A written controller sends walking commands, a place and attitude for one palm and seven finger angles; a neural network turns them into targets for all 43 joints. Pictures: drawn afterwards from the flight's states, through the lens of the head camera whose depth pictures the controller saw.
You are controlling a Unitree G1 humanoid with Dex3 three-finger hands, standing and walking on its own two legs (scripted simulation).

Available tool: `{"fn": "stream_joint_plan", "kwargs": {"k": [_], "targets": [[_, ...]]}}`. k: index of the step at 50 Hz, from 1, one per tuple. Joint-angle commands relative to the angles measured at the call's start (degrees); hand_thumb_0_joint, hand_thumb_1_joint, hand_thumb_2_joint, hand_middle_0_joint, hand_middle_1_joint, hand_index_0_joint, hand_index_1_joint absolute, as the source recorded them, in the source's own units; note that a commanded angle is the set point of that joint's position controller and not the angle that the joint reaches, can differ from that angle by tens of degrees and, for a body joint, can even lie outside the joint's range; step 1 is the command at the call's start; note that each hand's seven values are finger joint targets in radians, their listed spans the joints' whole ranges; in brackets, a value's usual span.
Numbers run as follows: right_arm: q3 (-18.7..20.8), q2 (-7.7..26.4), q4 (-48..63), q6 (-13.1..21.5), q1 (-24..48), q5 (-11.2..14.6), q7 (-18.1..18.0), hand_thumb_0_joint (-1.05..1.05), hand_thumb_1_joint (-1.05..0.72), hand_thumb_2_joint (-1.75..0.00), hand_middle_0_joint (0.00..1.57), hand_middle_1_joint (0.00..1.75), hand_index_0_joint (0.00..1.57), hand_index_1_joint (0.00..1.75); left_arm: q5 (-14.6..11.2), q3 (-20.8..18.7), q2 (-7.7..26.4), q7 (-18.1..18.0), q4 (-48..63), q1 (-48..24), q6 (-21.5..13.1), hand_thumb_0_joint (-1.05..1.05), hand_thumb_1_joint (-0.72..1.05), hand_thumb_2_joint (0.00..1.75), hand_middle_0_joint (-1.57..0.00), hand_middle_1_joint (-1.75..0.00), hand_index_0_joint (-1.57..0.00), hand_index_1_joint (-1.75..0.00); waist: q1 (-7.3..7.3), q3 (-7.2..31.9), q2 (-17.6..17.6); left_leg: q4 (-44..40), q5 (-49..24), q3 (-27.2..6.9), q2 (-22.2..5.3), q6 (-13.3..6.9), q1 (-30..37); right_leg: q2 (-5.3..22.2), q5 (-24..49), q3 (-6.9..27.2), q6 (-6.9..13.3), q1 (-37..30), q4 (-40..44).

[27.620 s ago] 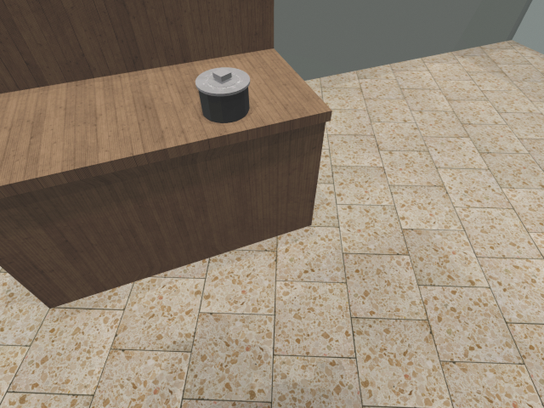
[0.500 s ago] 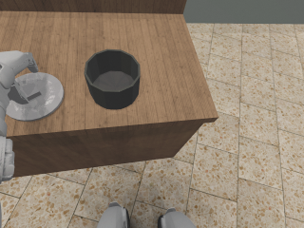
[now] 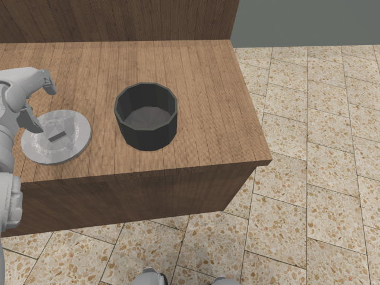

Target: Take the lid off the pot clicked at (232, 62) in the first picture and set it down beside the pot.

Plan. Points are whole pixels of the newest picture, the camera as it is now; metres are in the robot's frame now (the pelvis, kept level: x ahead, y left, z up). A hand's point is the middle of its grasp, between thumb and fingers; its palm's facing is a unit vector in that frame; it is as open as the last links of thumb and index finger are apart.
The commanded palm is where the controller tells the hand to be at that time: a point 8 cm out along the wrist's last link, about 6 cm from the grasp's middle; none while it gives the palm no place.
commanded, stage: raise the empty hand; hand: left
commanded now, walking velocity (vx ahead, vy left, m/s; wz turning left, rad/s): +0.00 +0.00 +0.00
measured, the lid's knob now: (54, 131) +0.50 +0.31 -0.06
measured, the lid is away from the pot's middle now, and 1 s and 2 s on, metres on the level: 0.24 0.24 0.24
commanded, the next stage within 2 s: draw the hand back to the body in 0.50 s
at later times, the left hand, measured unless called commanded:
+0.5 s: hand (12, 94) +0.47 +0.31 +0.11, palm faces -0.43 -0.11 -0.90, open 11.0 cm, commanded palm +0.50 +0.31 +0.17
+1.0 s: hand (6, 109) +0.43 +0.31 +0.11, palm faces -0.37 -0.09 -0.92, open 11.0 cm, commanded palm +0.42 +0.31 +0.18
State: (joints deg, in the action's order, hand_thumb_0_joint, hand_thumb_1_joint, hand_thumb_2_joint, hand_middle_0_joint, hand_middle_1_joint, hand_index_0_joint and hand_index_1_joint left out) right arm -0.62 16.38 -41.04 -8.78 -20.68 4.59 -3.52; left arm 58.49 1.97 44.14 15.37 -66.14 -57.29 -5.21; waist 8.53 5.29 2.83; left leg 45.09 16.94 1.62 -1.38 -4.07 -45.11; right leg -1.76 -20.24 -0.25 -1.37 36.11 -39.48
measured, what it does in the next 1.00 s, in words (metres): stands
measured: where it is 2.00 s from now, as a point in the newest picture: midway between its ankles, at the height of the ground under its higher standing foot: outside the picture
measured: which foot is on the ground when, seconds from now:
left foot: down 0.00-1.00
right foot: down 0.00-1.00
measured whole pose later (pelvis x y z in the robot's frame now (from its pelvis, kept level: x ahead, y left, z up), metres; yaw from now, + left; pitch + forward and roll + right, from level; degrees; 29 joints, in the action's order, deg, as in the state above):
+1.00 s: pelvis +0.01 +0.00 +0.02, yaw +1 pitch +10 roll -3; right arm 0.1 16.3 -38.0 -10.7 -16.1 5.3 -2.0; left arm 53.2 -0.6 42.9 19.6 -50.0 -44.2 -7.4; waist 4.9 3.4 3.0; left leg 35.0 13.9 2.1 0.5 -4.2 -31.7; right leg -0.1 -17.5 0.1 -1.5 23.0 -30.1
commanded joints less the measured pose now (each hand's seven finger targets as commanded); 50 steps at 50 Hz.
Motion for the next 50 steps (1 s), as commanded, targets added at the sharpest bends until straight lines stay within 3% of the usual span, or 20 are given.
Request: {"fn": "stream_joint_plan", "kwargs": {"k": [1, 6, 8, 9, 12, 14, 19, 21, 23, 28, 29, 30, 33, 35, 37, 39, 42, 46, 48, 50], "targets": [[3.79, 11.71, 2.21, 1.05, -7.79, -0.06, -1.26, 0.00, -0.90, -0.90, 0.20, 0.30, 0.20, 0.30, -1.11, -3.89, 17.97, -1.02, 10.74, -27.04, -0.47, 0.00, 0.02, 0.58, -0.33, -0.90, -0.33, -0.90, 0.04, 21.92, 5.67, -5.21, -14.17, -3.48, 0.23, -0.52, 32.88, -3.08, 8.49, -3.78, 3.79, 5.63, 6.71], [3.88, 11.56, 2.10, 1.50, -7.64, 0.06, -1.59, 0.00, -0.90, -0.90, 0.20, 0.30, 0.20, 0.30, -1.39, -4.34, 18.83, 0.10, 13.15, -27.66, -1.26, 0.00, 0.02, 0.58, -0.33, -0.90, -0.33, -0.90, -0.43, 23.95, 7.07, -5.45, -18.56, -3.18, 0.26, -0.50, 35.77, -2.96, 11.87, -3.48, 3.82, 3.36, 7.28], [4.09, 11.35, 2.25, 1.61, -7.14, 0.13, -1.54, 0.00, -0.90, -0.90, 0.20, 0.30, 0.20, 0.30, -1.70, -3.20, 16.93, 0.47, 13.31, -27.21, -1.14, 0.00, 0.02, 0.58, -0.33, -0.90, -0.33, -0.90, -0.18, 23.63, 6.67, -5.68, -18.90, -2.90, 0.35, -0.67, 36.54, -2.96, 12.62, -3.53, 3.76, 3.17, 7.87], [4.05, 11.25, 2.45, 1.72, -6.85, 0.19, -1.54, 0.00, -0.90, -0.90, 0.20, 0.30, 0.20, 0.30, -1.89, -4.20, 17.85, 0.87, 14.84, -27.07, -1.57, 0.00, 0.02, 0.58, -0.33, -0.90, -0.33, -0.90, -0.97, 24.90, 7.68, -5.80, -21.44, -2.96, 0.25, -0.60, 37.82, -2.80, 13.83, -3.47, 3.90, 2.30, 7.94], [3.89, 11.60, 2.24, 1.61, -6.56, 0.47, -1.45, 0.00, -0.90, -0.90, 0.20, 0.30, 0.20, 0.30, -2.10, -3.55, 18.02, 1.37, 11.56, -26.22, -0.87, 0.00, 0.02, 0.58, -0.33, -0.90, -0.33, -0.90, -0.65, 21.05, 5.21, -6.37, -17.72, -2.36, 0.60, -0.78, 34.72, -2.75, 12.70, -3.31, 3.73, 1.55, 8.62], [3.93, 11.52, 2.52, 1.86, -6.10, 0.37, -1.66, 0.00, -0.90, -0.90, 0.20, 0.30, 0.20, 0.30, -2.01, -4.32, 19.11, 1.74, 14.95, -28.15, -1.38, 0.00, 0.02, 0.58, -0.33, -0.90, -0.33, -0.90, -1.10, 23.27, 7.24, -6.82, -19.83, -2.35, 0.53, -0.87, 37.06, -2.61, 14.31, -3.22, 3.89, 0.52, 9.04], [3.72, 11.54, 2.96, 2.28, -5.33, 0.74, -1.90, 0.00, -0.90, -0.90, 0.20, 0.30, 0.20, 0.30, -2.51, -3.76, 19.01, 2.80, 13.62, -27.22, -1.18, 0.00, 0.02, 0.58, -0.33, -0.90, -0.33, -0.90, -1.15, 21.41, 6.10, -8.11, -17.74, -2.02, 0.77, -1.03, 36.41, -2.40, 13.51, -2.95, 3.77, -0.72, 10.29], [3.55, 11.94, 2.69, 2.28, -5.57, 0.81, -2.05, 0.00, -0.90, -0.90, 0.20, 0.30, 0.20, 0.30, -2.67, -4.36, 20.34, 3.23, 11.95, -26.52, -1.10, 0.00, 0.02, 0.58, -0.33, -0.90, -0.33, -0.90, -0.94, 20.64, 3.21, -8.15, -16.81, -1.57, 0.87, -1.37, 34.68, -2.41, 14.48, -2.78, 3.38, -2.33, 10.40], [3.49, 11.69, 2.98, 2.46, -5.23, 1.06, -2.03, 0.00, -0.90, -0.90, 0.20, 0.30, 0.20, 0.30, -2.84, -2.01, 17.57, 3.87, 9.86, -25.22, -0.74, 0.00, 0.02, 0.58, -0.33, -0.90, -0.33, -0.90, -0.52, 18.71, 2.77, -8.66, -15.32, -1.33, 1.11, -1.29, 33.57, -2.42, 13.34, -2.90, 3.35, -1.78, 10.82], [3.94, 11.87, 2.91, 2.15, -5.36, 0.75, -2.11, 0.00, -0.90, -0.90, 0.20, 0.30, 0.20, 0.30, -2.75, -4.61, 20.77, 4.49, 15.19, -27.63, -2.26, 0.00, 0.02, 0.58, -0.33, -0.90, -0.33, -0.90, -1.09, 23.15, 4.75, -7.74, -20.39, -1.64, 0.72, -1.29, 37.36, -2.41, 16.33, -2.77, 3.45, -2.75, 10.32], [3.88, 11.64, 3.34, 2.24, -4.95, 0.65, -2.12, 0.00, -0.90, -0.90, 0.20, 0.30, 0.20, 0.30, -2.83, -4.73, 20.51, 4.54, 15.93, -27.21, -2.73, 0.00, 0.02, 0.58, -0.33, -0.90, -0.33, -0.90, -1.53, 23.64, 7.09, -7.55, -23.30, -1.64, 0.69, -1.12, 38.53, -2.43, 17.37, -2.76, 3.70, -2.28, 10.25], [3.94, 11.64, 2.79, 2.12, -5.21, 0.55, -2.02, 0.00, -0.90, -0.90, 0.20, 0.30, 0.20, 0.30, -2.93, -3.62, 18.79, 4.59, 14.63, -26.54, -2.67, 0.00, 0.02, 0.58, -0.33, -0.90, -0.33, -0.90, -1.07, 22.43, 6.23, -7.34, -23.58, -1.86, 0.55, -1.10, 38.72, -2.55, 17.08, -3.14, 3.58, -1.43, 10.05], [4.21, 11.29, 4.07, 1.55, -4.35, 0.47, -1.49, 0.00, -0.90, -0.90, 0.20, 0.30, 0.20, 0.30, -3.19, -6.57, 20.41, 4.18, 15.89, -21.90, -2.85, 0.00, 0.02, 0.58, -0.33, -0.90, -0.33, -0.90, -2.35, 23.68, 5.60, -7.95, -24.99, -2.01, 0.88, -1.00, 38.90, -2.51, 17.43, -3.20, 3.63, -3.14, 10.31], [4.29, 10.95, 4.63, 1.10, -3.38, 0.29, -0.89, 0.00, -0.90, -0.90, 0.20, 0.30, 0.20, 0.30, -3.16, -5.95, 18.85, 3.98, 18.18, -20.47, -3.01, 0.00, 0.02, 0.58, -0.33, -0.90, -0.33, -0.90, -2.53, 23.45, 8.68, -7.75, -28.99, -2.46, 0.70, -0.74, 41.64, -2.52, 17.79, -3.39, 3.81, -2.05, 10.33], [4.47, 10.86, 5.03, 0.71, -2.40, 0.38, -0.43, 0.00, -0.90, -0.90, 0.20, 0.30, 0.20, 0.30, -3.91, -6.01, 18.11, 3.80, 18.70, -18.73, -2.78, 0.00, 0.02, 0.58, -0.33, -0.90, -0.33, -0.90, -2.69, 21.45, 6.55, -8.69, -25.21, -2.48, 0.63, -0.85, 40.61, -2.38, 15.77, -3.52, 3.73, -2.50, 11.15], [4.40, 10.85, 6.29, 0.43, -1.43, 0.23, -0.40, 0.00, -0.90, -0.90, 0.20, 0.30, 0.20, 0.30, -4.37, -9.69, 21.63, 3.35, 22.31, -17.45, -3.33, 0.00, 0.02, 0.58, -0.33, -0.90, -0.33, -0.90, -3.75, 24.83, 6.20, -9.05, -28.48, -2.58, 1.02, -1.13, 41.67, -2.21, 18.55, -3.26, 3.91, -5.64, 11.22], [4.43, 10.21, 6.92, -0.02, 0.14, 0.24, 0.25, 0.00, -0.90, -0.90, 0.20, 0.30, 0.20, 0.30, -4.75, -7.13, 17.76, 2.80, 25.32, -16.36, -2.99, 0.00, 0.02, 0.58, -0.33, -0.90, -0.33, -0.90, -3.43, 22.07, 7.76, -10.20, -27.41, -3.21, 0.62, -0.78, 43.17, -2.13, 15.78, -3.91, 3.83, -4.23, 11.86], [4.37, 9.90, 8.38, -0.47, 2.46, 0.33, 0.78, 0.00, -0.90, -0.90, 0.20, 0.30, 0.20, 0.30, -5.72, -9.17, 18.43, 2.03, 29.11, -12.63, -2.77, 0.00, 0.02, 0.58, -0.33, -0.90, -0.33, -0.90, -4.48, 22.45, 6.16, -11.55, -26.26, -3.44, 0.97, -0.99, 43.58, -1.81, 15.95, -3.70, 3.86, -6.94, 12.68], [4.17, 9.75, 8.74, -0.76, 3.11, 0.59, 1.02, 0.00, -0.90, -0.90, 0.20, 0.30, 0.20, 0.30, -6.38, -8.05, 16.12, 1.80, 26.29, -8.74, -1.84, 0.00, 0.02, 0.58, -0.33, -0.90, -0.33, -0.90, -4.45, 18.71, 2.91, -12.54, -22.29, -3.29, 1.09, -1.04, 41.17, -1.86, 14.44, -3.93, 3.80, -6.87, 13.31], [4.18, 9.55, 9.13, -0.72, 4.29, 0.51, 1.33, 0.00, -0.90, -0.90, 0.20, 0.30, 0.20, 0.30, -6.57, -6.51, 14.84, 1.93, 29.94, -10.67, -1.42, 0.00, 0.02, 0.58, -0.33, -0.90, -0.33, -0.90, -4.24, 18.34, 4.58, -12.99, -21.70, -3.26, 1.00, -1.08, 42.06, -1.56, 14.27, -3.67, 3.94, -7.29, 13.57]]}}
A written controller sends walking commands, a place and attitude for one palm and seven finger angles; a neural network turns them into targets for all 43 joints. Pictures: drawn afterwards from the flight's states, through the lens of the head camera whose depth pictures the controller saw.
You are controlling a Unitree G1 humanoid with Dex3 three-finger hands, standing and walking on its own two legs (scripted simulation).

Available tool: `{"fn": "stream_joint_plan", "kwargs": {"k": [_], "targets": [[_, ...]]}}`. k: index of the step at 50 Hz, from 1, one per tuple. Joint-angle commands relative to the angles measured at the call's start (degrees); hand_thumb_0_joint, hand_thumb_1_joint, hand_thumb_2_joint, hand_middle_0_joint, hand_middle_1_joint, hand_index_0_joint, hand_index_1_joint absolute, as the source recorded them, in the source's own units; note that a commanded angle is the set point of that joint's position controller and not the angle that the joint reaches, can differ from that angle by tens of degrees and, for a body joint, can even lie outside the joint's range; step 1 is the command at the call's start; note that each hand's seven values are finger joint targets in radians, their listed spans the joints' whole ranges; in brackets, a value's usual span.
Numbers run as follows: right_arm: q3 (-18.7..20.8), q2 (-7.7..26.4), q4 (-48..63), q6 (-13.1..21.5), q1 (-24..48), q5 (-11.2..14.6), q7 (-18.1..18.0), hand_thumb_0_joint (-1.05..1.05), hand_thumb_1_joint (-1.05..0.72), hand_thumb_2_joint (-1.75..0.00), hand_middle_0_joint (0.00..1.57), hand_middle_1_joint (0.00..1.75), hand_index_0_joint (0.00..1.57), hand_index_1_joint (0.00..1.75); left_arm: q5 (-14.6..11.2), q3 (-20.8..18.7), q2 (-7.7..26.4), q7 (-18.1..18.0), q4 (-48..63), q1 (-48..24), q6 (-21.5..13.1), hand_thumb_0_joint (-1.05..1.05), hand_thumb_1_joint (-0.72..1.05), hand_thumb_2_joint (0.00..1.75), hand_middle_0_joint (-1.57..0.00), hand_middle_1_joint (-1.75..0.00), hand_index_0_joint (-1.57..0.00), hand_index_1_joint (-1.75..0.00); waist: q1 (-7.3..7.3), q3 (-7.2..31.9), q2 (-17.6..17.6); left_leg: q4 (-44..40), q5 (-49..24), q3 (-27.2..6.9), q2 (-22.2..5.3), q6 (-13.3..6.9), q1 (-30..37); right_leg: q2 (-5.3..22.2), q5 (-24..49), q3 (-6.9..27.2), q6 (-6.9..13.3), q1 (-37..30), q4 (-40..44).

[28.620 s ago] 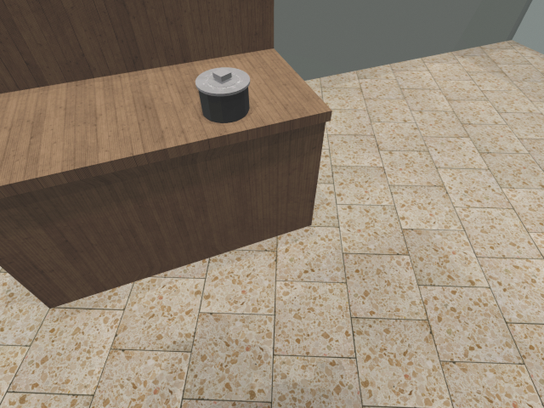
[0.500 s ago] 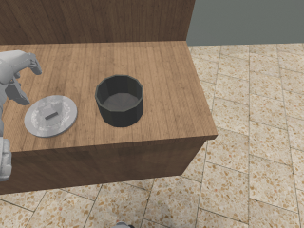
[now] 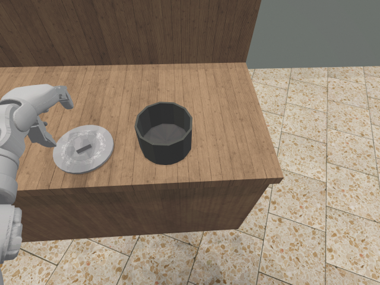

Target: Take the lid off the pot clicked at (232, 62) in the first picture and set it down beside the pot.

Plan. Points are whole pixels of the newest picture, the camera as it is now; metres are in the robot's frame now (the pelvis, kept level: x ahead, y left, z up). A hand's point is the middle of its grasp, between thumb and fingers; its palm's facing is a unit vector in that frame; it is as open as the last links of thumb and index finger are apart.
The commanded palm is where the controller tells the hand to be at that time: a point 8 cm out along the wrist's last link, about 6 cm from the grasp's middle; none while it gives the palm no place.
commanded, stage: draw the hand back to the body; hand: left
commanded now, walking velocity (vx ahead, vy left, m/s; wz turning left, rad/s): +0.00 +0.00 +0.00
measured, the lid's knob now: (81, 143) +0.50 +0.30 -0.08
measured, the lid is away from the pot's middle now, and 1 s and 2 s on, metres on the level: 0.24 0.24 0.24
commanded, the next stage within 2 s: step back with the hand held close in 1.86 s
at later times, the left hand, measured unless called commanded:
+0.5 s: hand (59, 117) +0.40 +0.24 +0.15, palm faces +0.36 -0.89 -0.28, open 10.4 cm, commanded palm +0.34 +0.28 +0.17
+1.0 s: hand (60, 149) +0.32 +0.21 +0.16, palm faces +0.42 -0.86 -0.29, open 8.0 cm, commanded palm +0.26 +0.24 +0.18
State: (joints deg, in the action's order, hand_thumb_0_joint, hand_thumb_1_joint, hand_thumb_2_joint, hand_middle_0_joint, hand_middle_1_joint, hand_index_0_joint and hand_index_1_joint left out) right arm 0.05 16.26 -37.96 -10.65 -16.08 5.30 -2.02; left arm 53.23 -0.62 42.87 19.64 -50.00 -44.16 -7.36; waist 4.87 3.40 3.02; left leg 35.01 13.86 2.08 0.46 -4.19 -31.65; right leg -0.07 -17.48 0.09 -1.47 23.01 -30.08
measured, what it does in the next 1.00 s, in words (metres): shifts its weight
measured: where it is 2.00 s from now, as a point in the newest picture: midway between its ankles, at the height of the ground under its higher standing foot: outside the picture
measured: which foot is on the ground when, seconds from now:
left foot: down 0.00-1.00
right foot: down 0.00-1.00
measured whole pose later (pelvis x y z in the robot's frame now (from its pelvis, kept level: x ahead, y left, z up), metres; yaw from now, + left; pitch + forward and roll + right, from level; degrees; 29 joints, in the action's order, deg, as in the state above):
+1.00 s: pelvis +0.02 -0.06 +0.02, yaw +0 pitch -3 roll +0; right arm -0.9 15.1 -38.2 4.3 -9.8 2.7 -3.2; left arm -4.9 -18.6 21.4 -4.8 -7.3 -1.2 -5.0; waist -0.7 -1.4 3.5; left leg 24.2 12.2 1.4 -2.3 1.0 -9.3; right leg -3.0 -16.6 -0.1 2.7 1.9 -21.1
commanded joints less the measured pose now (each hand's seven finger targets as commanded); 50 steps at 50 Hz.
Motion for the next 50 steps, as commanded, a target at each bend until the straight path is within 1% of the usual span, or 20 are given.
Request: {"fn": "stream_joint_plan", "kwargs": {"k": [1, 4, 5, 6, 7, 9, 13, 14, 15, 17, 23, 25, 27, 29, 34, 37, 39, 43, 49, 50], "targets": [[3.49, 9.49, 6.65, 1.07, 0.44, -0.10, -0.18, 0.00, -0.90, -0.90, 0.20, 0.30, 0.20, 0.30, -1.18, -4.80, 17.07, -2.55, 17.23, -24.94, 0.61, 0.00, 0.02, 0.58, -0.33, -0.90, -0.33, -0.90, -1.05, 22.11, 5.45, -3.41, -19.11, -4.36, -0.80, -0.77, 30.40, -3.18, 11.03, -4.07, 4.13, 5.28, 4.37], [3.29, 9.06, 7.54, 1.36, 1.88, -0.13, -0.22, 0.00, -0.90, -0.90, 0.20, 0.30, 0.20, 0.30, -1.80, -4.61, 15.48, -2.56, 18.15, -22.09, 0.81, 0.00, 0.02, 0.58, -0.33, -0.90, -0.33, -0.90, -1.43, 20.86, 4.65, -3.97, -18.71, -4.71, -0.65, -0.78, 30.87, -2.99, 10.87, -4.04, 4.32, 4.69, 5.04], [2.21, 4.88, 10.07, 3.83, -4.72, -0.07, -1.67, 0.00, -0.90, -0.90, 0.20, 0.30, 0.20, 0.30, -36.92, -9.27, -1.34, -10.11, 17.87, -23.61, -1.25, 0.00, 0.02, 0.58, -0.33, -0.90, -0.33, -0.90, 1.85, 14.85, 1.67, -6.88, -7.39, -6.24, -4.77, 1.13, 37.91, -2.21, 7.27, -4.16, 5.28, 5.32, 6.42], [0.94, 6.40, 9.38, 5.48, -1.41, -0.13, -2.51, 0.00, -0.90, -0.90, 0.20, 0.30, 0.20, 0.30, -40.33, -8.25, -0.49, -13.99, 17.23, -19.74, -1.64, 0.00, 0.02, 0.58, -0.33, -0.90, -0.33, -0.90, 0.03, 13.27, -0.25, -10.00, -0.67, -9.17, -5.74, 1.39, 37.98, -1.86, 3.81, -3.17, 5.10, 4.67, 7.16], [0.95, 7.05, 9.16, 6.63, -0.62, -0.63, -3.26, 0.00, -0.90, -0.90, 0.20, 0.30, 0.20, 0.30, -45.18, -11.29, -0.19, -16.68, 16.34, -17.19, -1.80, 0.00, 0.02, 0.58, -0.33, -0.90, -0.33, -0.90, -0.72, 13.67, -2.73, -10.75, -0.07, -8.53, -5.51, 1.20, 36.19, -1.47, 4.97, -2.41, 5.03, 2.30, 8.16], [0.67, 8.11, 7.69, 8.32, 0.41, -1.23, -3.61, 0.00, -0.90, -0.90, 0.20, 0.30, 0.20, 0.30, -49.24, -14.96, 2.06, -20.12, 17.91, -16.67, -1.97, 0.00, 0.02, 0.58, -0.33, -0.90, -0.33, -0.90, -1.57, 14.39, -3.33, -11.06, -3.45, -6.27, -4.83, 1.60, 34.17, -1.03, 7.98, -1.49, 4.55, -1.99, 9.37], [0.51, 7.40, 7.26, 11.64, 2.22, -2.10, -2.65, 0.00, -0.90, -0.90, 0.20, 0.30, 0.20, 0.30, -52.18, -18.56, 1.75, -23.73, 25.67, -14.40, -3.07, 0.00, 0.08, 0.61, -0.32, -0.86, -0.32, -0.86, -3.04, 13.78, 7.51, -11.60, -8.68, -5.00, -4.38, 3.07, 35.20, -0.79, 10.96, -1.48, 4.77, -5.78, 9.91], [0.53, 7.41, 7.02, 12.35, 2.37, -2.32, -2.46, 0.00, -0.90, -0.90, 0.20, 0.30, 0.20, 0.30, -52.27, -20.40, 3.20, -24.35, 28.44, -12.95, -3.40, 0.00, 0.11, 0.62, -0.31, -0.84, -0.31, -0.84, -3.42, 13.88, 7.57, -11.21, -10.91, -4.65, -4.27, 3.07, 35.09, -0.80, 12.71, -1.57, 4.84, -7.46, 10.12], [0.44, 6.93, 7.39, 12.93, 3.02, -2.47, -2.09, 0.00, -0.90, -0.90, 0.20, 0.30, 0.20, 0.30, -52.87, -19.43, 0.43, -24.60, 29.36, -9.35, -3.37, 0.00, 0.13, 0.62, -0.31, -0.83, -0.31, -0.83, -3.54, 13.20, 8.03, -11.30, -12.54, -4.37, -4.09, 3.19, 34.91, -0.92, 13.78, -1.77, 4.83, -8.34, 10.04], [0.78, 6.97, 7.52, 13.41, 3.55, -2.51, -1.62, 0.00, -0.90, -0.90, 0.20, 0.30, 0.20, 0.30, -54.11, -20.94, -0.31, -24.98, 29.92, -1.66, -2.61, 0.00, 0.17, 0.64, -0.30, -0.80, -0.30, -0.80, -4.13, 11.56, 4.27, -11.07, -13.75, -3.32, -3.93, 2.92, 32.95, -0.96, 15.96, -2.04, 4.47, -10.52, 9.95], [1.66, 7.24, 7.34, 14.76, 4.93, -2.44, -1.19, 0.00, -0.90, -0.90, 0.20, 0.30, 0.20, 0.30, -55.32, -21.68, -1.67, -25.39, 36.84, 5.46, -1.82, 0.00, 0.30, 0.69, -0.29, -0.71, -0.29, -0.71, -4.02, 10.87, 0.50, -10.01, -16.40, -0.96, -3.20, 2.00, 31.79, -0.98, 21.15, -1.38, 3.65, -13.04, 10.06], [1.57, 7.04, 7.06, 14.92, 5.46, -2.33, -1.23, 0.00, -0.90, -0.90, 0.20, 0.30, 0.20, 0.30, -55.59, -20.17, -3.52, -25.25, 37.37, 6.24, -1.68, 0.00, 0.35, 0.70, -0.28, -0.68, -0.28, -0.68, -3.55, 8.63, 1.47, -10.54, -15.22, -0.32, -2.66, 1.99, 31.19, -1.23, 20.83, -1.01, 3.47, -12.43, 10.68], [1.60, 6.90, 7.24, 15.53, 6.16, -2.11, -1.25, 0.00, -0.90, -0.90, 0.20, 0.30, 0.20, 0.30, -55.95, -19.67, -3.94, -25.33, 41.58, 6.19, -1.87, 0.00, 0.39, 0.72, -0.27, -0.65, -0.27, -0.65, -3.66, 9.83, 2.46, -10.27, -15.70, -0.45, -2.45, 1.75, 32.72, -1.11, 21.45, -0.99, 3.46, -12.80, 10.64], [1.79, 7.24, 6.92, 15.91, 6.42, -2.17, -1.30, 0.00, -0.90, -0.90, 0.20, 0.30, 0.20, 0.30, -56.03, -22.10, -1.34, -25.71, 44.12, 8.02, -1.97, 0.00, 0.44, 0.73, -0.27, -0.62, -0.27, -0.62, -4.15, 10.83, 1.33, -9.98, -16.58, -0.49, -2.26, 1.63, 33.08, -1.01, 22.95, -0.81, 3.40, -14.22, 10.73], [1.85, 6.76, 6.74, 16.22, 7.94, -2.10, -1.40, 0.00, -0.90, -0.90, 0.20, 0.30, 0.20, 0.30, -56.88, -21.32, -4.14, -25.63, 44.75, 14.17, -1.33, 0.00, 0.55, 0.77, -0.25, -0.54, -0.25, -0.54, -4.16, 6.88, -1.28, -10.11, -15.13, 0.66, -1.69, 1.35, 31.39, -0.74, 24.25, -0.58, 2.69, -13.94, 11.21], [1.83, 6.43, 7.32, 16.69, 9.14, -2.32, -1.55, 0.00, -0.90, -0.90, 0.20, 0.30, 0.20, 0.30, -57.27, -24.54, -2.11, -25.85, 47.96, 18.78, -1.57, 0.00, 0.61, 0.80, -0.24, -0.50, -0.24, -0.50, -5.26, 9.07, -1.26, -9.94, -15.63, 1.09, -1.37, 1.00, 32.22, -0.46, 26.22, -0.19, 2.29, -16.03, 11.20], [1.67, 6.02, 7.41, 17.09, 9.80, -2.45, -1.46, 0.00, -0.90, -0.90, 0.20, 0.30, 0.20, 0.30, -57.28, -24.42, -2.67, -25.70, 51.21, 20.47, -1.92, 0.00, 0.66, 0.81, -0.23, -0.47, -0.23, -0.47, -5.42, 9.33, 1.41, -9.60, -17.76, 1.37, -1.18, 1.22, 32.90, -0.23, 29.07, -0.11, 2.34, -17.01, 10.98], [1.74, 5.72, 7.87, 17.28, 10.79, -2.49, -1.52, 0.00, -0.90, -0.90, 0.20, 0.30, 0.20, 0.30, -58.07, -24.37, -4.81, -25.56, 52.07, 25.77, -1.51, 0.00, 0.75, 0.84, -0.22, -0.41, -0.22, -0.41, -5.65, 6.73, -2.06, -9.89, -16.73, 1.71, -1.37, 1.07, 32.20, -0.10, 29.23, -0.41, 1.91, -16.32, 11.29], [1.52, 4.94, 8.53, 18.19, 12.34, -2.65, -1.65, 0.00, -0.90, -0.90, 0.20, 0.30, 0.20, 0.30, -58.43, -23.37, -6.89, -25.22, 59.07, 28.75, -2.23, 0.00, 0.88, 0.89, -0.20, -0.32, -0.20, -0.32, -5.76, 5.50, 0.95, -10.37, -16.49, 1.73, -1.26, 1.20, 34.03, -0.03, 27.38, -0.37, 2.08, -15.47, 12.47], [1.56, 4.92, 8.49, 18.23, 12.33, -2.82, -1.71, 0.00, -0.90, -0.90, 0.20, 0.30, 0.20, 0.30, -58.56, -23.78, -7.24, -25.34, 58.51, 31.16, -2.08, 0.00, 0.90, 0.90, -0.20, -0.30, -0.20, -0.30, -5.96, 5.64, -1.11, -10.40, -16.71, 1.71, -1.33, 1.11, 33.97, -0.21, 27.65, -0.48, 1.97, -15.69, 12.40]]}}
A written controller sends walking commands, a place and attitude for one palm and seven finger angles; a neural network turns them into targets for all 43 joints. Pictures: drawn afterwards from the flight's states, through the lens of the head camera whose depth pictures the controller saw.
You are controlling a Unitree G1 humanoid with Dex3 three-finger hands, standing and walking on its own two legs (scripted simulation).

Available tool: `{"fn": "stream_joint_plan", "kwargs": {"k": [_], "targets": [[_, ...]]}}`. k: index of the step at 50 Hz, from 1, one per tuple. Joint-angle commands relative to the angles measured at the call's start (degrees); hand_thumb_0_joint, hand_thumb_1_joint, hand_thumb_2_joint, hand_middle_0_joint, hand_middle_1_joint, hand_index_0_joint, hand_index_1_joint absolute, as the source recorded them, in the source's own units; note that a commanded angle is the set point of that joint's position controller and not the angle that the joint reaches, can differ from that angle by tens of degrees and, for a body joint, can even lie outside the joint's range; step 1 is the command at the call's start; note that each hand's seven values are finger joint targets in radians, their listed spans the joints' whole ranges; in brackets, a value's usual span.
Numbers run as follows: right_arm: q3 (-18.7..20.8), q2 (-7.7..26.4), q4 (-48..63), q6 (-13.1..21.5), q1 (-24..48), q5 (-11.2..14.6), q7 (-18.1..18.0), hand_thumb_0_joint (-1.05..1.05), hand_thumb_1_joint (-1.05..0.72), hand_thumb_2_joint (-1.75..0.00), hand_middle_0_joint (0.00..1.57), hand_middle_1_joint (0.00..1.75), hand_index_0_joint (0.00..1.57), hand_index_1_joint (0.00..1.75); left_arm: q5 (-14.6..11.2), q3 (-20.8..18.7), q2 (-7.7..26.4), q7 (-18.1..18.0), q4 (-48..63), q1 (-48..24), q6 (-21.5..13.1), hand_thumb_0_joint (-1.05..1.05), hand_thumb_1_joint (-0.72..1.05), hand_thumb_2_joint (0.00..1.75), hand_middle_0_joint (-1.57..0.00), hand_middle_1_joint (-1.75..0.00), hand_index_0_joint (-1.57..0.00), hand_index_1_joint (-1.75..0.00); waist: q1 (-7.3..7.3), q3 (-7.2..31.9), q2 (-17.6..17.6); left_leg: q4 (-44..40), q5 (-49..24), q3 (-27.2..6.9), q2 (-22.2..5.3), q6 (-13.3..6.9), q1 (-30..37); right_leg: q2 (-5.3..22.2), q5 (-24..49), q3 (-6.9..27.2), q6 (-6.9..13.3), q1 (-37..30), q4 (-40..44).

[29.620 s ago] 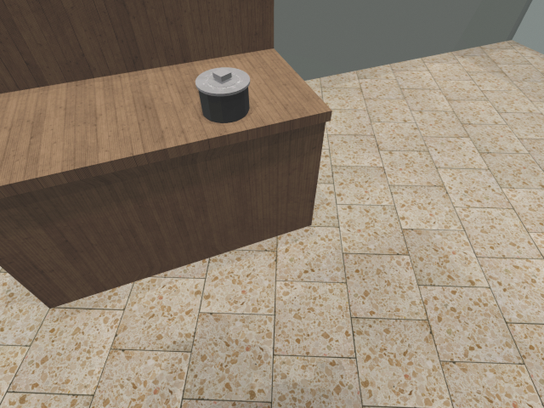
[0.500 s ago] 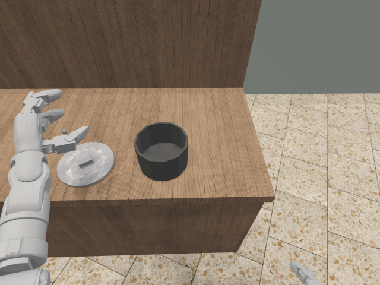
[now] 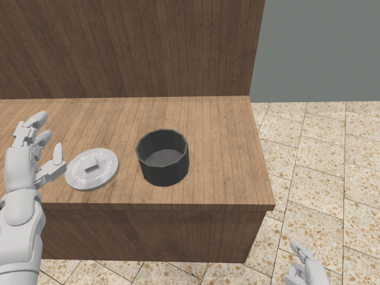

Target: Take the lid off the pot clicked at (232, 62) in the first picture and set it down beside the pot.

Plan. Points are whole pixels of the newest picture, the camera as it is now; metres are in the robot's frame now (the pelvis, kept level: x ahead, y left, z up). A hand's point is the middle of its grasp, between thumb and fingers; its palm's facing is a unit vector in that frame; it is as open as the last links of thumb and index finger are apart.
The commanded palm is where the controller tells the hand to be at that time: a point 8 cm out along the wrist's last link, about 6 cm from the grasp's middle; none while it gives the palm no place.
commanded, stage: draw the hand back to the body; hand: left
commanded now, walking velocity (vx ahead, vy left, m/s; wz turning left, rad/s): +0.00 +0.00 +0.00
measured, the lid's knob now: (90, 164) +0.48 +0.37 -0.09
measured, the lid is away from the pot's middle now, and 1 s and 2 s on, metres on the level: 0.24 0.24 0.24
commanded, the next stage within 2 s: step back with the hand held close in 0.86 s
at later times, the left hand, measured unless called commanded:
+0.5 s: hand (43, 200) +0.21 +0.26 +0.15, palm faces +0.39 -0.86 -0.33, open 7.4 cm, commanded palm +0.15 +0.30 +0.17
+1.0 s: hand (14, 234) +0.16 +0.27 +0.15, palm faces +0.39 -0.85 -0.35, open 7.4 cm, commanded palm +0.11 +0.31 +0.17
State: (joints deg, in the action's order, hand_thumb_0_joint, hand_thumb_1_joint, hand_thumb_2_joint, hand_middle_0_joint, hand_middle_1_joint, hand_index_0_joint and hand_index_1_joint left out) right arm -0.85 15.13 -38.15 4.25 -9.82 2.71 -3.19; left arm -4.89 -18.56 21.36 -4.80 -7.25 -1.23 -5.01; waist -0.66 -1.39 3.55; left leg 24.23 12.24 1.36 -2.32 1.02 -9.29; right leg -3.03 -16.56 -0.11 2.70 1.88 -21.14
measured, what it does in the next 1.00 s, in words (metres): stands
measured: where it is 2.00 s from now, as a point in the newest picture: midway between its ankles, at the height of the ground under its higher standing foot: outside the picture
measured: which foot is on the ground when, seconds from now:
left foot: down 0.00-1.00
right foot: down 0.00-1.00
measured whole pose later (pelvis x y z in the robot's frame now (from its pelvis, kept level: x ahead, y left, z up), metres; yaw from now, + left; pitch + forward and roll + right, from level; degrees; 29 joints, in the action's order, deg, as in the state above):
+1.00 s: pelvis -0.02 +0.03 +0.00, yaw +1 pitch -5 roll -1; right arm -1.8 12.5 -35.9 6.6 -9.6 0.8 -3.6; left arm -5.0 -16.0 18.8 -4.9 25.7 30.4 -5.9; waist -3.4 -1.4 3.3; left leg 25.4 11.5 1.3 -0.8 -1.1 -8.7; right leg -1.5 -14.7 -0.4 0.5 -0.1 -19.8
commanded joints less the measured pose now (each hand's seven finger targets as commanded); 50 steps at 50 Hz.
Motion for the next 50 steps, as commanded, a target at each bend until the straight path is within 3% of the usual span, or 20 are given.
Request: {"fn": "stream_joint_plan", "kwargs": {"k": [1, 3, 6, 10, 13, 15, 17, 20, 24, 27, 30, 33, 37, 39, 40, 42, 44, 48, 49, 50], "targets": [[2.47, 5.99, 8.87, 3.43, 6.36, -0.18, -0.48, 0.00, -0.90, -0.90, 0.20, 0.30, 0.20, 0.30, -0.62, -6.31, 14.26, -0.89, 16.73, -10.13, -4.44, 0.00, 0.90, 0.90, -0.20, -0.30, -0.20, -0.30, -0.67, 10.42, -1.90, 0.14, -15.12, 2.32, 1.40, -4.04, 11.49, 2.89, 26.89, -0.30, -2.21, 5.08, 3.40], [2.42, 5.82, 8.96, 3.35, 6.76, -0.29, -0.56, 0.00, -0.90, -0.90, 0.20, 0.30, 0.20, 0.30, -0.80, -5.80, 13.05, -0.71, 17.11, -7.74, -4.22, 0.00, 0.90, 0.90, -0.20, -0.30, -0.20, -0.30, -0.77, 9.38, -2.55, -0.07, -14.33, 2.56, 1.43, -4.12, 11.20, 2.98, 26.07, -0.24, -2.35, 5.43, 3.76], [2.35, 5.44, 9.48, 4.14, 7.55, -0.39, -0.59, 0.00, -0.90, -0.90, 0.20, 0.30, 0.20, 0.30, -0.76, -5.27, 12.69, -0.81, 23.51, -7.70, -5.16, 0.00, 0.90, 0.90, -0.20, -0.30, -0.20, -0.30, -0.83, 9.97, 0.45, -0.33, -15.01, 2.30, 1.35, -4.06, 13.10, 2.89, 25.23, -0.31, -2.00, 5.64, 4.28], [2.30, 5.29, 9.40, 4.06, 7.47, -0.64, -0.62, 0.00, -0.90, -0.90, 0.20, 0.30, 0.20, 0.30, -1.05, -4.97, 10.82, -0.62, 23.05, -0.68, -4.71, 0.00, 0.90, 0.90, -0.20, -0.30, -0.20, -0.30, -1.01, 7.54, -2.59, -1.02, -14.14, 1.96, 1.11, -3.91, 11.84, 2.64, 23.46, -0.75, -2.02, 5.96, 4.68], [2.30, 5.13, 9.83, 4.24, 8.17, -0.85, -0.74, 0.00, -0.90, -0.90, 0.20, 0.30, 0.20, 0.30, -1.13, -5.69, 11.21, -0.63, 26.49, 2.19, -4.93, 0.00, 0.90, 0.90, -0.20, -0.30, -0.20, -0.30, -1.50, 7.85, -2.41, -0.95, -13.90, 1.97, 1.18, -4.10, 12.08, 2.94, 23.35, -0.41, -2.09, 5.63, 5.01], [2.27, 4.83, 10.18, 4.53, 8.16, -1.05, -0.58, 0.00, -0.90, -0.90, 0.20, 0.30, 0.20, 0.30, -1.00, -5.70, 11.13, -0.64, 30.46, 3.98, -5.37, 0.00, 0.90, 0.90, -0.20, -0.30, -0.20, -0.30, -1.67, 8.96, -0.01, -1.05, -14.45, 1.89, 1.16, -3.93, 12.66, 2.99, 23.61, -0.49, -1.89, 4.84, 4.83], [2.21, 4.72, 10.27, 4.56, 8.39, -1.06, -0.56, 0.00, -0.90, -0.90, 0.20, 0.30, 0.20, 0.30, -1.05, -4.44, 9.47, -0.57, 30.73, 6.84, -5.09, 0.00, 0.90, 0.90, -0.20, -0.30, -0.20, -0.30, -1.64, 7.85, -1.24, -1.11, -14.31, 1.75, 0.97, -3.85, 12.42, 2.93, 22.79, -0.71, -1.91, 5.45, 5.00], [2.15, 4.60, 10.46, 4.74, 8.57, -1.14, -0.54, 0.00, -0.90, -0.90, 0.20, 0.30, 0.20, 0.30, -0.93, -4.13, 9.20, -0.53, 33.36, 9.08, -5.24, 0.00, 0.90, 0.90, -0.20, -0.30, -0.20, -0.30, -1.60, 6.50, 0.17, -1.51, -12.69, 1.42, 0.82, -3.71, 12.32, 2.81, 19.97, -0.79, -1.77, 6.43, 5.64], [2.21, 4.48, 10.94, 4.94, 8.60, -1.35, -0.59, 0.00, -0.90, -0.90, 0.20, 0.30, 0.20, 0.30, -1.04, -5.55, 10.24, -0.67, 37.68, 14.43, -5.43, 0.00, 0.90, 0.90, -0.20, -0.30, -0.20, -0.30, -2.06, 6.36, -1.22, -1.77, -12.04, 0.88, 0.62, -3.60, 11.57, 2.93, 18.72, -0.76, -1.70, 5.84, 5.62], [2.15, 4.21, 11.04, 4.93, 8.63, -1.57, -0.56, 0.00, -0.90, -0.90, 0.20, 0.30, 0.20, 0.30, -1.08, -4.31, 7.89, -0.47, 37.51, 20.33, -4.96, 0.00, 0.90, 0.90, -0.20, -0.30, -0.20, -0.30, -2.24, 4.90, -1.45, -1.53, -11.51, 1.11, 0.48, -3.68, 10.93, 2.89, 17.91, -0.79, -1.79, 6.91, 5.94], [2.05, 4.11, 11.55, 5.55, 8.91, -1.68, -0.48, 0.00, -0.90, -0.90, 0.20, 0.30, 0.20, 0.30, -0.62, -4.06, 8.64, -0.69, 43.87, 19.61, -5.56, 0.00, 0.90, 0.90, -0.20, -0.30, -0.20, -0.30, -2.03, 5.62, 1.32, -1.70, -10.12, 0.52, 0.48, -3.34, 11.01, 2.91, 15.60, -0.84, -1.58, 7.06, 6.05], [2.07, 3.86, 11.58, 5.48, 8.78, -1.72, -0.49, 0.00, -0.90, -0.90, 0.20, 0.30, 0.20, 0.30, -0.80, -4.25, 7.47, -0.78, 43.32, 26.64, -5.04, 0.00, 0.90, 0.90, -0.20, -0.30, -0.20, -0.30, -2.50, 4.37, -0.50, -1.84, -9.76, 0.23, 0.26, -3.35, 10.12, 2.92, 14.81, -0.90, -1.53, 7.45, 6.00], [2.01, 3.75, 11.43, 5.48, 8.78, -1.72, -0.70, 0.00, -0.90, -0.90, 0.20, 0.30, 0.20, 0.30, -0.67, -3.49, 6.78, -0.94, 44.03, 27.09, -4.79, 0.00, 0.90, 0.90, -0.20, -0.30, -0.20, -0.30, -1.99, 2.02, -1.35, -1.71, -7.84, 0.13, 0.24, -3.33, 9.05, 2.83, 12.69, -0.84, -1.59, 9.02, 6.52], [2.11, 3.92, 11.45, 5.66, 8.69, -1.64, -0.90, 0.00, -0.90, -0.90, 0.20, 0.30, 0.20, 0.30, -0.54, -4.08, 8.18, -1.18, 46.07, 24.25, -4.95, 0.00, 0.90, 0.90, -0.20, -0.30, -0.20, -0.30, -1.69, 2.19, -1.58, -1.87, -6.75, -0.30, 0.13, -3.27, 9.41, 2.88, 11.20, -0.56, -1.53, 9.18, 6.75], [2.02, 3.88, 11.47, 5.80, 8.82, -1.96, -1.09, 0.00, -0.90, -0.90, 0.20, 0.30, 0.20, 0.30, -0.24, -3.59, 7.38, -1.22, 45.80, 24.19, -5.06, 0.00, 0.90, 0.90, -0.20, -0.30, -0.20, -0.30, -1.89, 2.74, -0.24, -1.76, -6.34, -0.16, 0.31, -3.28, 9.44, 2.85, 10.44, -0.69, -1.52, 9.20, 6.83], [1.88, 3.64, 11.35, 5.75, 8.88, -1.91, -1.04, 0.00, -0.90, -0.90, 0.20, 0.30, 0.20, 0.30, -0.42, -2.62, 5.72, -1.14, 43.63, 27.50, -4.54, 0.00, 0.90, 0.90, -0.20, -0.30, -0.20, -0.30, -2.12, 1.40, -1.34, -2.17, -5.61, -0.50, 0.18, -3.22, 9.09, 2.78, 9.21, -0.90, -1.53, 9.62, 6.97], [1.99, 3.75, 11.68, 6.04, 9.03, -1.80, -0.96, 0.00, -0.90, -0.90, 0.20, 0.30, 0.20, 0.30, -0.26, -3.57, 7.55, -1.29, 46.74, 26.35, -4.86, 0.00, 0.90, 0.90, -0.20, -0.30, -0.20, -0.30, -2.18, 2.64, -0.27, -2.46, -4.95, -0.84, 0.12, -3.10, 9.18, 2.88, 8.47, -0.55, -1.39, 8.85, 6.72], [1.74, 3.60, 11.38, 5.86, 8.91, -1.98, -0.98, 0.00, -0.90, -0.90, 0.20, 0.30, 0.20, 0.30, -0.27, -2.97, 6.17, -1.40, 44.25, 26.96, -4.25, 0.00, 0.90, 0.90, -0.20, -0.30, -0.20, -0.30, -2.27, 1.00, -1.20, -2.90, -4.06, -1.13, 0.13, -3.06, 8.07, 2.79, 7.27, -0.81, -1.35, 9.24, 7.03], [0.98, 4.05, 14.32, 4.46, 7.71, -1.36, -0.59, 0.00, -0.90, -0.90, 0.20, 0.30, 0.20, 0.30, -0.39, -13.20, 16.65, -1.81, 51.29, 16.10, -7.68, 0.00, 0.90, 0.90, -0.20, -0.30, -0.20, -0.30, -1.23, -5.08, 3.28, -1.75, 2.51, -1.68, -0.56, -3.79, 4.06, 5.33, 7.80, 4.99, -1.00, 14.51, 8.89], [1.10, 2.61, 12.33, 4.53, 8.10, -1.90, -0.50, 0.00, -0.90, -0.90, 0.20, 0.30, 0.20, 0.30, 0.46, -12.70, 15.73, -1.57, 51.07, 15.60, -8.99, 0.00, 0.90, 0.90, -0.20, -0.30, -0.20, -0.30, -1.10, -3.76, -0.37, -0.16, 3.88, -2.08, -0.09, -4.17, 2.47, 6.31, 8.98, 7.03, -0.94, 14.37, 9.17]]}}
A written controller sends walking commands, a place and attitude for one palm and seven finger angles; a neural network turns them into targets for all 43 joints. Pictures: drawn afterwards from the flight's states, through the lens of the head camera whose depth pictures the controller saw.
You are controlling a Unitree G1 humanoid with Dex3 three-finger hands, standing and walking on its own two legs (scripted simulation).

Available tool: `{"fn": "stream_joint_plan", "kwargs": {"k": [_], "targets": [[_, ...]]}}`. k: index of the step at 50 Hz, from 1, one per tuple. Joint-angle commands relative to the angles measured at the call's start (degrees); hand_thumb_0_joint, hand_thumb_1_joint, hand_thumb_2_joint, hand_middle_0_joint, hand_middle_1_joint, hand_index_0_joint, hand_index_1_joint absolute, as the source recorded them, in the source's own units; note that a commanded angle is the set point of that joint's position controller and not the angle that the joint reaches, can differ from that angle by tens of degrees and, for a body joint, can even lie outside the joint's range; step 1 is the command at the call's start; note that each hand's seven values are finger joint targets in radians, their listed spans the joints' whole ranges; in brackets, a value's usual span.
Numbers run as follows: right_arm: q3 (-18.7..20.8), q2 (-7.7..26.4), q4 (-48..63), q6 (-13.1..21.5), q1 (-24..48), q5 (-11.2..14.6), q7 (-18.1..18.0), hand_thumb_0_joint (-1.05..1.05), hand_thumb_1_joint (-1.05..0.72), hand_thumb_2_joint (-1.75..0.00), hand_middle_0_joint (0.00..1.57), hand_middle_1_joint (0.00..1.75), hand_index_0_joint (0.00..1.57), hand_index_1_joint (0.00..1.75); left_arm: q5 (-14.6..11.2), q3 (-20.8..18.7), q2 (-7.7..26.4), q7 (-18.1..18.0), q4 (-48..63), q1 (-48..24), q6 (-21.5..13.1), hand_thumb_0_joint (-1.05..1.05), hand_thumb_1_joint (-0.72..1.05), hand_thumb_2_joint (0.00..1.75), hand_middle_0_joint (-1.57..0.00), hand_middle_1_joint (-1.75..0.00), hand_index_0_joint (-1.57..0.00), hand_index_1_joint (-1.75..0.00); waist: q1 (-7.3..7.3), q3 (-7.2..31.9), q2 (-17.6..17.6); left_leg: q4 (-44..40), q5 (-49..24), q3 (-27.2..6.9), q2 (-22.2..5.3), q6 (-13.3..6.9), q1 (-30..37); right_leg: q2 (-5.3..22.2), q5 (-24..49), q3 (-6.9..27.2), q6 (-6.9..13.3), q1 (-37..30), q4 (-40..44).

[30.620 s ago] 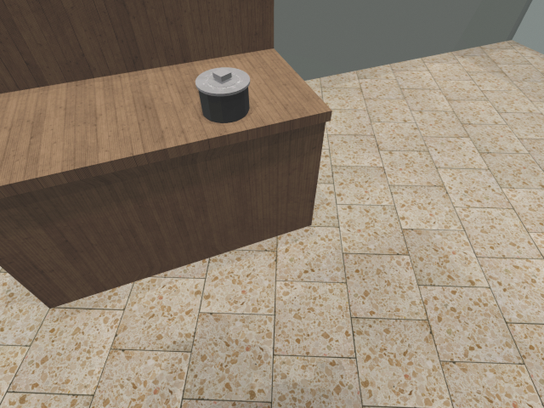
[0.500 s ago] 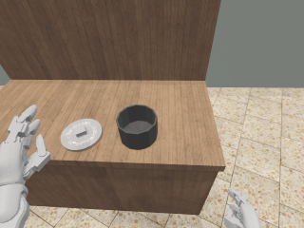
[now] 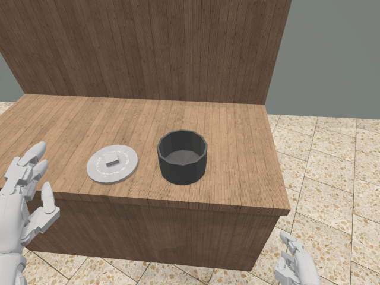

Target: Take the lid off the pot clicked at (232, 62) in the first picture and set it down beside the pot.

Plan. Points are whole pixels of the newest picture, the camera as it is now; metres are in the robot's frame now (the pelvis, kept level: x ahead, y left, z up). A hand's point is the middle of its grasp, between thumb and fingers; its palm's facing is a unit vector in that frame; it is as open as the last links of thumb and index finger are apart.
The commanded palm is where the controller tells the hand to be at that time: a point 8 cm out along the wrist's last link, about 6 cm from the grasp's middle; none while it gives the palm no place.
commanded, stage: step back with the hand held close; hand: left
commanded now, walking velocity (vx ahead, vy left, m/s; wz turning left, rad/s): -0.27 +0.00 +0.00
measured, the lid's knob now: (111, 159) +0.50 +0.33 -0.09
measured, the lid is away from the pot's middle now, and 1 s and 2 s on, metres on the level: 0.24 0.24 0.24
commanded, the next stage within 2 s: stop stepping back and stand still in 1.64 s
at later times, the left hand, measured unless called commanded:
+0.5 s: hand (34, 221) +0.16 +0.27 +0.15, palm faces +0.22 -0.82 -0.53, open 7.4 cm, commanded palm +0.10 +0.31 +0.17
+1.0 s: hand (19, 252) +0.11 +0.25 +0.16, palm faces +0.31 -0.81 -0.49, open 7.4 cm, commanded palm +0.04 +0.30 +0.17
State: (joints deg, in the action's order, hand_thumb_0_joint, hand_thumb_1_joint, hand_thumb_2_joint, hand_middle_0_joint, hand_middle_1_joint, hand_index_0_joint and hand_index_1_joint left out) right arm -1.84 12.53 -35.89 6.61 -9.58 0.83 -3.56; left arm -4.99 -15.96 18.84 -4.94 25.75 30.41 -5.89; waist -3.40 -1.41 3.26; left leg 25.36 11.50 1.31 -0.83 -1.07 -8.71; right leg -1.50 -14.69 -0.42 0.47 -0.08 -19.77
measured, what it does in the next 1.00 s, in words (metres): shifts its weight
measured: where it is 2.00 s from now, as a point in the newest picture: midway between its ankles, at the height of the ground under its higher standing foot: outside the picture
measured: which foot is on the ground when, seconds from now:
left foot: down 0.00-1.00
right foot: down 0.00-1.00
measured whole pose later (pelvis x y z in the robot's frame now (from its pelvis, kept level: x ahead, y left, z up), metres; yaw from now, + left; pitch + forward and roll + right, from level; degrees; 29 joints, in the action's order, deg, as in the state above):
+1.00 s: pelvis -0.09 +0.02 -0.03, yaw -1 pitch -1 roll -3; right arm -0.2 10.8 -31.2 8.4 -12.0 0.5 -2.6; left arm -2.4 -24.2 24.9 -6.7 38.1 34.8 -14.4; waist 0.4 -5.2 0.3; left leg 40.4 15.0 3.1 -2.0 -2.6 -28.5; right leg 0.1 -14.7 -2.2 -1.0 21.1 -37.1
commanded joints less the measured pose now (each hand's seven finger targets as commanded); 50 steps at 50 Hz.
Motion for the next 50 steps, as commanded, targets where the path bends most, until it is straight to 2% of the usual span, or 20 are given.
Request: {"fn": "stream_joint_plan", "kwargs": {"k": [1, 2, 5, 9, 13, 14, 16, 17, 19, 21, 25, 28, 29, 33, 34, 35, 41, 46, 49, 50], "targets": [[2.54, 5.66, 9.10, 2.13, 6.94, -0.33, 0.16, 0.00, -0.90, -0.90, 0.20, 0.30, 0.20, 0.30, 0.83, -13.72, 15.43, -0.93, 13.82, -11.34, -8.40, 0.00, 0.90, 0.90, -0.20, -0.30, -0.20, -0.30, 2.05, -3.33, -4.51, 0.50, 3.82, -2.21, -1.59, -2.16, 2.15, 5.46, 8.36, 8.25, 1.26, 16.63, 7.56], [3.06, 5.74, 9.29, 2.02, 6.68, -0.30, 0.57, 0.00, -0.90, -0.90, 0.20, 0.30, 0.20, 0.30, 0.92, -11.98, 12.97, -0.39, 12.04, -7.30, -8.23, 0.00, 0.90, 0.90, -0.20, -0.30, -0.20, -0.30, 2.21, -1.83, -6.20, 1.48, 2.06, -1.99, -1.90, -2.20, 2.71, 6.15, 10.86, 8.81, 1.09, 16.40, 6.59], [3.82, 6.93, 11.09, 1.77, 6.02, -0.10, 1.24, 0.00, -0.90, -0.90, 0.20, 0.30, 0.20, 0.30, 0.93, -9.60, 9.95, 0.69, 13.16, -1.00, -8.78, 0.00, 0.90, 0.90, -0.20, -0.30, -0.20, -0.30, 2.24, 2.66, -0.64, 0.07, -2.30, -2.04, -3.38, -2.44, 2.12, 5.82, 14.32, 6.18, 0.25, 13.43, 1.78], [4.60, 7.23, 12.78, 0.65, 5.10, 0.13, 1.48, 0.00, -0.90, -0.90, 0.20, 0.30, 0.20, 0.30, 0.88, -13.14, 13.13, 0.67, 17.55, 4.41, -9.18, 0.00, 0.90, 0.90, -0.20, -0.30, -0.20, -0.30, 2.05, 7.43, -1.04, -0.83, -10.12, -3.20, -5.67, -2.97, 1.48, 4.97, 16.63, 3.49, -0.69, 11.17, -3.58], [5.01, 6.67, 14.06, -0.26, 4.25, 0.36, 1.32, 0.00, -0.90, -0.90, 0.20, 0.30, 0.20, 0.30, 0.73, -14.65, 13.60, 0.29, 21.14, 8.57, -9.41, 0.00, 0.90, 0.90, -0.20, -0.30, -0.20, -0.30, 2.24, 9.90, 0.44, 0.22, -18.95, -4.35, -7.69, -3.50, 0.58, 4.03, 15.66, 1.78, -1.42, 11.35, -7.86], [5.28, 7.20, 14.30, -0.13, 3.92, 0.38, 1.35, 0.00, -0.90, -0.90, 0.20, 0.30, 0.20, 0.30, 0.77, -15.93, 15.51, -0.11, 23.71, 7.82, -9.78, 0.00, 0.90, 0.90, -0.20, -0.30, -0.20, -0.30, 2.30, 10.86, 2.42, -0.57, -19.30, -5.62, -8.44, -3.61, -0.13, 3.74, 12.80, 1.29, -1.35, 10.70, -9.32], [5.33, 6.67, 14.31, 0.27, 3.10, 0.22, 1.27, 0.00, -0.90, -0.90, 0.20, 0.30, 0.20, 0.30, 0.61, -15.55, 14.26, -0.39, 23.98, 9.87, -9.85, 0.00, 0.90, 0.90, -0.20, -0.30, -0.20, -0.30, 2.43, 10.60, 5.05, -1.48, -19.65, -6.63, -9.88, -3.96, -0.52, 3.11, 4.66, 0.32, -1.54, 12.67, -11.52], [5.48, 6.58, 14.26, 0.66, 2.91, 0.13, 1.27, 0.00, -0.90, -0.90, 0.20, 0.30, 0.20, 0.30, 0.69, -15.78, 14.38, -0.52, 24.61, 10.37, -9.90, 0.00, 0.90, 0.90, -0.20, -0.30, -0.20, -0.30, 2.41, 10.18, 7.38, -1.98, -18.96, -6.91, -10.82, -4.30, -1.00, 3.08, 0.36, 0.11, -1.60, 13.54, -12.27], [5.67, 6.79, 13.80, 1.44, 2.18, 0.01, 1.28, 0.00, -0.90, -0.90, 0.20, 0.30, 0.20, 0.30, 0.72, -16.40, 15.00, -1.01, 24.92, 10.49, -9.73, 0.00, 0.90, 0.90, -0.20, -0.30, -0.20, -0.30, 2.57, 9.33, 7.81, -2.43, -16.30, -7.83, -11.72, -4.52, -2.62, 3.00, -3.64, -0.19, -1.53, 13.62, -12.44], [5.55, 6.84, 13.48, 2.06, 1.47, 0.11, 1.25, 0.00, -0.90, -0.90, 0.20, 0.30, 0.20, 0.30, 0.71, -15.67, 13.74, -1.21, 24.26, 10.13, -9.71, 0.00, 0.90, 0.90, -0.20, -0.30, -0.20, -0.30, 2.88, 7.88, 6.11, -2.12, -10.14, -7.97, -11.92, -4.34, -6.24, 3.30, -3.83, -0.54, -1.47, 12.57, -11.95], [5.54, 7.05, 13.99, 2.65, 1.24, 0.75, 0.62, 0.00, -0.90, -0.90, 0.20, 0.30, 0.20, 0.30, 1.00, -14.94, 13.05, -1.70, 22.63, 8.34, -9.54, 0.00, 0.90, 0.90, -0.20, -0.30, -0.20, -0.30, 3.58, 5.05, 1.47, -1.95, 11.38, -7.31, -9.72, -3.21, -14.59, 4.34, 0.53, 0.52, -0.87, 11.18, -11.42], [5.37, 6.80, 14.45, 2.92, 1.02, 0.88, 0.28, 0.00, -0.90, -0.90, 0.20, 0.30, 0.20, 0.30, 1.24, -14.65, 12.86, -2.13, 21.86, 7.31, -9.78, 0.00, 0.90, 0.90, -0.20, -0.30, -0.20, -0.30, 3.92, 2.85, -0.35, -1.02, 22.36, -7.36, -7.93, -2.54, -17.41, 4.97, -3.82, 2.34, -0.12, 14.96, -9.45], [5.47, 7.16, 14.38, 3.03, 0.84, 0.74, 0.09, 0.00, -0.90, -0.90, 0.20, 0.30, 0.20, 0.30, 1.55, -15.34, 14.25, -2.33, 23.15, 6.40, -10.11, 0.00, 0.90, 0.90, -0.20, -0.30, -0.20, -0.30, 4.14, 3.06, 0.55, -1.22, 24.12, -7.69, -7.67, -2.51, -17.56, 5.08, -5.74, 3.00, 0.16, 15.59, -8.88], [5.06, 6.36, 13.96, 3.63, 0.85, 0.25, -0.21, 0.00, -0.90, -0.90, 0.20, 0.30, 0.20, 0.30, 1.70, -13.80, 12.78, -2.89, 22.78, 5.23, -10.56, 0.00, 0.90, 0.90, -0.20, -0.30, -0.20, -0.30, 4.29, 1.92, -1.00, 1.12, 23.00, -7.50, -6.45, -1.99, -16.46, 5.88, -9.24, 4.68, 0.82, 20.06, -6.36], [5.09, 6.53, 13.65, 3.70, 0.69, 0.09, -0.41, 0.00, -0.90, -0.90, 0.20, 0.30, 0.20, 0.30, 1.84, -14.77, 14.24, -3.14, 23.21, 5.10, -10.72, 0.00, 0.90, 0.90, -0.20, -0.30, -0.20, -0.30, 4.32, 2.65, -0.58, 0.61, 22.54, -7.83, -6.60, -2.03, -15.87, 5.91, -8.78, 4.70, 0.90, 20.01, -6.56], [4.85, 6.28, 13.68, 3.91, 0.67, 0.06, -0.42, 0.00, -0.90, -0.90, 0.20, 0.30, 0.20, 0.30, 1.81, -13.68, 12.94, -3.20, 23.83, 5.09, -10.86, 0.00, 0.90, 0.90, -0.20, -0.30, -0.20, -0.30, 4.37, 2.84, 0.71, -0.18, 21.94, -8.39, -6.97, -2.24, -15.77, 5.46, -7.42, 4.11, 0.71, 19.57, -7.58], [4.86, 6.74, 14.09, 4.99, 1.24, 0.02, -0.28, 0.00, -0.90, -0.90, 0.20, 0.30, 0.20, 0.30, 2.42, -14.98, 13.27, -3.23, 24.34, 4.93, -11.60, 0.00, 0.90, 0.90, -0.20, -0.30, -0.20, -0.30, 3.54, 4.40, 9.42, -9.62, 27.37, -12.82, -13.71, -4.07, -25.31, 1.60, -6.52, -0.87, -1.35, 8.91, -20.51], [5.19, 6.32, 13.63, 4.88, 0.67, 0.11, 0.37, 0.00, -0.90, -0.90, 0.20, 0.30, 0.20, 0.30, 1.94, -14.85, 13.63, -3.00, 23.28, 4.82, -11.70, 0.00, 0.90, 0.90, -0.20, -0.30, -0.20, -0.30, 3.80, 4.66, 1.71, -1.74, 23.59, -7.74, -10.11, -2.59, -22.20, 4.15, -5.95, 1.45, 0.05, 13.10, -13.98], [5.74, 6.03, 12.92, 4.34, 0.08, -0.58, 0.29, 0.00, -0.90, -0.90, 0.20, 0.30, 0.20, 0.30, 2.28, -15.76, 15.70, -3.39, 22.88, 3.34, -12.06, 0.00, 0.90, 0.90, -0.20, -0.30, -0.20, -0.30, 4.38, 1.39, -5.38, 7.38, 26.12, -4.77, -4.62, -0.58, -19.11, 9.30, -19.23, 10.62, 3.41, 24.63, -2.41], [5.66, 5.13, 12.22, 4.00, -0.33, -0.81, 0.39, 0.00, -0.90, -0.90, 0.20, 0.30, 0.20, 0.30, 2.23, -14.08, 14.00, -3.46, 21.66, 3.38, -12.19, 0.00, 0.90, 0.90, -0.20, -0.30, -0.20, -0.30, 4.87, 0.81, -8.74, 12.60, 22.85, -4.22, -2.90, 0.07, -16.78, 12.10, -19.64, 14.01, 4.98, 28.17, 0.73]]}}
